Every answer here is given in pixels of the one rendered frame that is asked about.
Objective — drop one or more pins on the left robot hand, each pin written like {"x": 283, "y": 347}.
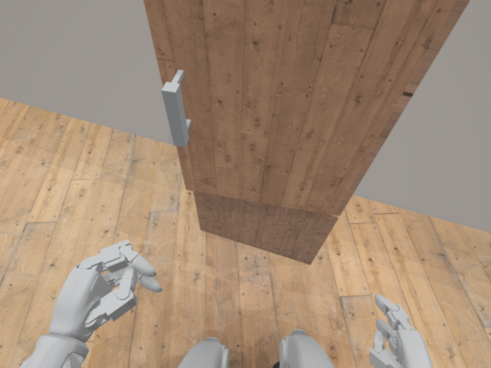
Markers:
{"x": 75, "y": 313}

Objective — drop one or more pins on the handle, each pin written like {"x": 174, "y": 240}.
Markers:
{"x": 173, "y": 100}

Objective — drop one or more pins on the right robot hand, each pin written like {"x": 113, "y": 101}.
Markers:
{"x": 408, "y": 349}

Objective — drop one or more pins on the cupboard door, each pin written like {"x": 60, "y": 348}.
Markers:
{"x": 288, "y": 97}

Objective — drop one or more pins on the robot right thigh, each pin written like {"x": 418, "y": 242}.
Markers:
{"x": 300, "y": 351}

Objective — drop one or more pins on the robot thigh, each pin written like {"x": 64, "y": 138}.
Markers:
{"x": 206, "y": 354}
{"x": 300, "y": 351}

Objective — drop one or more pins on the robot left thigh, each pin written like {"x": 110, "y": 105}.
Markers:
{"x": 206, "y": 354}

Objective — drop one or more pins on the left robot forearm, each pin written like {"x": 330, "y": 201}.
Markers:
{"x": 57, "y": 351}

